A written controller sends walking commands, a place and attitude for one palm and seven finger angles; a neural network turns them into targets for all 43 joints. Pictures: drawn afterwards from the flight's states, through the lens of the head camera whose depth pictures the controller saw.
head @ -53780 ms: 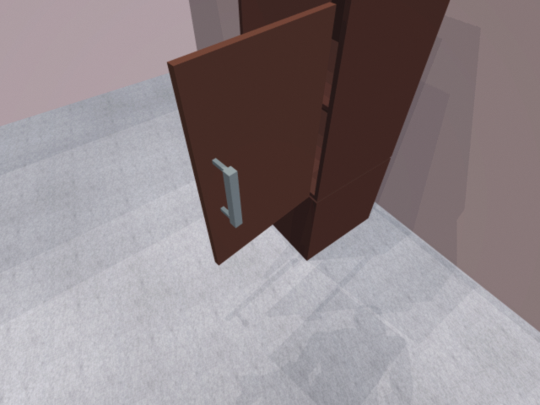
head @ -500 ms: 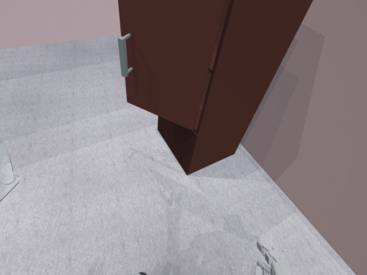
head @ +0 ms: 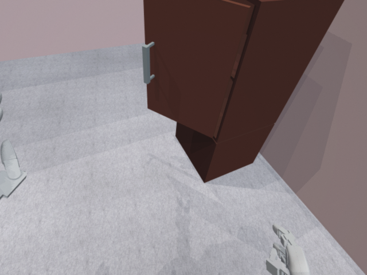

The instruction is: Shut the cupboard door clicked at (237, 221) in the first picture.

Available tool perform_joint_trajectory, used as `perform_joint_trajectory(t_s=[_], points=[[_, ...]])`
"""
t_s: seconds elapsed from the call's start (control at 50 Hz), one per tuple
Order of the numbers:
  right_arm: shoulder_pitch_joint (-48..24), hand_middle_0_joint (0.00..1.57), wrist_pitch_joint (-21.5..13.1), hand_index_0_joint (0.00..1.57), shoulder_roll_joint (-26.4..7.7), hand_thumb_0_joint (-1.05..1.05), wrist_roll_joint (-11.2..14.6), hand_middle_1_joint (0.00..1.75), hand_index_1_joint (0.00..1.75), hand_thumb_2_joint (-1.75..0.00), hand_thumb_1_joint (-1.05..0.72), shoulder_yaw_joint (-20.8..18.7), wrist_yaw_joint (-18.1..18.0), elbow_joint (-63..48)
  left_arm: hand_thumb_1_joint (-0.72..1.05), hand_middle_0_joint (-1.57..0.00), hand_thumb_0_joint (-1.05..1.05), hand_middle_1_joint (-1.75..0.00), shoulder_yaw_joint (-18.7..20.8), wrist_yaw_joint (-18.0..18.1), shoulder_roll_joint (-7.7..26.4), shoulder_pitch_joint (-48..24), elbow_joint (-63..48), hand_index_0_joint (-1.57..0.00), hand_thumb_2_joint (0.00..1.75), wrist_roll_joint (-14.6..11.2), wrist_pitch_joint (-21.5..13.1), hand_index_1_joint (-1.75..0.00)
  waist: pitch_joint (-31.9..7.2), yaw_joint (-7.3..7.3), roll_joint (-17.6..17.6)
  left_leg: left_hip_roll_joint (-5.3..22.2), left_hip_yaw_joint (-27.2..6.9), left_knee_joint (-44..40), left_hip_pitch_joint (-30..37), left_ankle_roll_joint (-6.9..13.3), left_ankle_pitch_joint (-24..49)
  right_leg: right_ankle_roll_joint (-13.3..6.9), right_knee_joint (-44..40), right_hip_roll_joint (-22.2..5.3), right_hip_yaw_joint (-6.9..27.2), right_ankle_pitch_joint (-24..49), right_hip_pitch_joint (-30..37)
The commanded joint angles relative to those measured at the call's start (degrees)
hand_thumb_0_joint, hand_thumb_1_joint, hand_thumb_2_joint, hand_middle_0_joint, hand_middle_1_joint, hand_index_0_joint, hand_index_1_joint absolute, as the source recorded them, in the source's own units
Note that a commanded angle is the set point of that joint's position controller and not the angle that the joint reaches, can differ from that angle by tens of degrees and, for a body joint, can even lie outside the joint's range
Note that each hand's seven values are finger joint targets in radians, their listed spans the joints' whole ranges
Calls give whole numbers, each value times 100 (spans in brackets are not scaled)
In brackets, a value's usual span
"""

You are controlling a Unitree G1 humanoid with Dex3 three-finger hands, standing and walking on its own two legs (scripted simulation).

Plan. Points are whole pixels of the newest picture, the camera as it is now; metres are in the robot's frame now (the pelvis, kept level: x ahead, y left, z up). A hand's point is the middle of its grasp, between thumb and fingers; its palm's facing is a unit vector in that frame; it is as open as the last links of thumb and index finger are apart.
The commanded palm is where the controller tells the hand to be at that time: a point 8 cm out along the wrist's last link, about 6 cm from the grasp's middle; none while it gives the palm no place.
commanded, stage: stop stepping back and stand still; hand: left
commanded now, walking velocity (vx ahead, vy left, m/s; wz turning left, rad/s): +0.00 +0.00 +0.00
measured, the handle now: (149, 63) +0.92 +0.18 -0.04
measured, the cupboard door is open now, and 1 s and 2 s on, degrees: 34 34 34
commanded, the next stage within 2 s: let the arm hang, fingers relaxed in 0.18 s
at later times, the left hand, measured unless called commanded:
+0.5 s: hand out of the picture +0.12 +0.20 -0.12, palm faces -0.03 -0.97 -0.25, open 7.4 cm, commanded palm none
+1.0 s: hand out of the picture -0.06 +0.21 -0.16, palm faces +0.04 -0.97 -0.25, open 7.4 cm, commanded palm none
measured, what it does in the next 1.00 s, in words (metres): stands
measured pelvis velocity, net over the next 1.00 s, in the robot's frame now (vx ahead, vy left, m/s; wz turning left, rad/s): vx -0.01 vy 0.02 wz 0.02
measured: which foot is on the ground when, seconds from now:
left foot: down 0.00-1.00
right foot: down 0.00-1.00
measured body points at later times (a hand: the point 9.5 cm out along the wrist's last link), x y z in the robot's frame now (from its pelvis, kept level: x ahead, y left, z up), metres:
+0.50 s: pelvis +0.00 +0.01 +0.00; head +0.01 +0.00 +0.45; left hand +0.12 +0.25 -0.10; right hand +0.13 -0.26 -0.12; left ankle +0.07 +0.13 -0.73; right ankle -0.04 -0.11 -0.73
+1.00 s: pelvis -0.01 +0.02 +0.01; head -0.01 +0.01 +0.46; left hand -0.06 +0.26 -0.14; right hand +0.00 -0.21 -0.15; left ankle +0.07 +0.13 -0.73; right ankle -0.04 -0.11 -0.73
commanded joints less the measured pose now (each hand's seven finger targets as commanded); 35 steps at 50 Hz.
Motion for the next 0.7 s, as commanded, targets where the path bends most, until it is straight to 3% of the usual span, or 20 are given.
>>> perform_joint_trajectory(t_s=[0.0, 0.06, 0.08, 0.1, 0.16, 0.2, 0.24, 0.26, 0.28, 0.3, 0.34, 0.36, 0.4, 0.44, 0.46, 0.5, 0.54, 0.58, 0.64, 0.68], points=[[-143, 20, -234, 20, -717, 0, 93, 30, 30, -90, -90, -193, 85, -742, 90, -20, 0, -30, 1119, 123, 909, 799, -839, -20, 90, -148, -463, -30, -1046, 96, 1606, 535, -556, -964, 573, 177, -7, -56, -1542, 60, -61, 1082, 352], [-94, 20, -51, 20, -723, 0, 115, 30, 30, -90, -90, -212, 116, -738, 90, -20, 0, -30, 929, 79, 715, 924, -402, -20, 90, -262, -308, -30, -998, -36, 461, 208, -379, -400, 383, -23, -174, -284, -1728, -455, 748, 1757, 110], [-64, 20, 17, 20, -737, 0, 132, 30, 30, -90, -90, -228, 116, -721, 90, -20, 0, -30, 871, 77, 692, 1004, -262, -20, 90, -281, -242, -30, -932, -51, 89, 188, -387, -223, 472, -28, 86, -320, -1776, -584, 851, 1987, -45], [-103, 20, 53, 20, -748, 0, 135, 30, 30, -90, -90, -214, 93, -702, 90, -20, 0, -30, 847, 75, 694, 1083, -36, -20, 90, -288, -172, -30, -918, -50, -66, 195, -376, -186, 545, -21, 368, -306, -1756, -628, 830, 2419, -87], [-178, 20, 119, 20, -759, 0, 129, 30, 30, -90, -90, -160, 3, -680, 90, -20, 0, -30, 530, 55, 661, 514, -6, -20, 90, -201, -86, -30, -872, -45, 73, 304, -414, -398, 860, 62, 1172, -99, -1494, -420, 478, 3014, -190], [-304, 20, 86, 20, -794, 0, 113, 30, 30, -90, -90, -137, -74, -671, 90, -20, 0, -30, 485, 50, 851, -158, -285, -20, 90, -128, -91, -30, -838, -19, 370, 376, -481, -556, 970, 101, 1390, -5, -1423, -287, 324, 2823, -216], [-319, 20, 47, 20, -744, 0, 109, 30, 30, -90, -90, -98, -117, -665, 90, -20, 0, -30, 342, 58, 800, -487, -375, -20, 90, -71, -113, -30, -753, 12, 434, 376, -496, -654, 952, 142, 1256, 18, -1458, -231, 266, 2546, -183], [-771, 20, -260, 20, -1839, 0, 125, 30, 30, -90, -90, -342, 456, 212, 90, -20, 0, -30, -1865, -751, -166, -139, 3572, -20, 90, 276, 662, -30, -218, -43, 669, 437, -630, 54, 459, 189, 2540, -102, -625, -568, -33, 3229, -613], [-348, 20, 88, 20, -1658, 0, 58, 30, 30, -90, -90, -409, 494, 379, 90, -20, 0, -30, -1799, -881, -287, -189, 3815, -20, 90, 294, 1103, -30, -519, -7, 692, 504, -523, -119, 576, 208, 2309, -138, -679, -463, 162, 2417, -560], [-253, 20, 212, 20, -1547, 0, 34, 30, 30, -90, -90, -382, 462, 384, 90, -20, 0, -30, -1833, -920, -427, -169, 3870, -20, 90, 309, 1220, -30, -481, 47, 727, 521, -465, -121, 585, 231, 2144, -115, -693, -397, 128, 2081, -583], [-319, 20, 406, 20, -1454, 0, -28, 30, 30, -90, -90, -234, 465, 428, 90, -20, 0, -30, -1888, -950, -403, -434, 4423, -20, 90, 304, 1198, -30, -492, 142, 579, 624, -806, -414, 53, 368, 1289, -157, -659, -306, 38, 1288, -374], [-358, 20, 478, 20, -1443, 0, -52, 30, 30, -90, -90, -190, 472, 433, 90, -20, 0, -30, -1899, -952, -305, -526, 4743, -20, 90, 317, 1176, -30, -433, 165, 400, 564, -879, -510, -42, 367, 1130, -186, -780, -286, 72, 1259, -220], [-361, 20, 590, 20, -1345, 0, -73, 30, 30, -90, -90, -154, 483, 529, 90, -20, 0, -30, -1960, -936, -137, -680, 5421, -20, 90, 336, 1120, -30, -498, 142, -343, 350, -816, -303, 162, 236, 982, -309, -1140, -498, 336, 1560, -281], [-247, 20, 714, 20, -1136, 0, -114, 30, 30, -90, -90, -100, 491, 731, 90, -20, 0, -30, -2074, -904, -206, -840, 6102, -20, 90, 317, 1125, -30, -477, 61, -512, 119, -662, -99, 480, 149, 865, -448, -1373, -762, 538, 1686, -562], [-205, 20, 764, 20, -1043, 0, -123, 30, 30, -90, -90, -77, 493, 833, 90, -20, 0, -30, -2125, -889, -247, -898, 6392, -20, 90, 306, 1138, -30, -469, 29, -333, 74, -620, -105, 586, 114, 838, -471, -1432, -804, 584, 1700, -617], [-112, 20, 813, 20, -1047, 0, -127, 30, 30, -90, -90, -59, 491, 1058, 90, -20, 0, -30, -2193, -863, -272, -959, 6868, -20, 90, 298, 1150, -30, -498, -12, 364, 150, -677, -306, 772, 85, 1025, -405, -1415, -672, 476, 1461, -553], [-87, 20, 812, 20, -976, 0, -113, 30, 30, -90, -90, -57, 463, 1299, 90, -20, 0, -30, -2226, -854, -417, -808, 7379, -20, 90, 277, 1157, -30, -516, 39, 1169, 259, -764, -591, 723, 126, 877, -306, -1474, -523, 406, 1190, -301], [-68, 20, 828, 20, -900, 0, -129, 30, 30, -90, -90, -100, 421, 1450, 90, -20, 0, -30, -2139, -842, -595, -645, 7738, -20, 90, 295, 1152, -30, -475, 92, 1575, 264, -810, -764, 599, 141, 416, -337, -1646, -473, 382, 1062, -128], [87, 20, 878, 20, -881, 0, -92, 30, 30, -90, -90, -130, 390, 1708, 90, -20, 0, -30, -2182, -863, -551, -636, 8200, -20, 90, 282, 1164, -30, -227, 77, 1548, 278, -880, -968, 513, 116, -134, -373, -1883, -447, 370, 837, -147], [195, 20, 907, 20, -885, 0, -83, 30, 30, -90, -90, -151, 372, 1871, 90, -20, 0, -30, -2208, -874, -560, -658, 8470, -20, 90, 279, 1170, -30, 68, 42, 1266, 271, -899, -1134, 500, 94, -580, -385, -2050, -434, 361, 518, -344]])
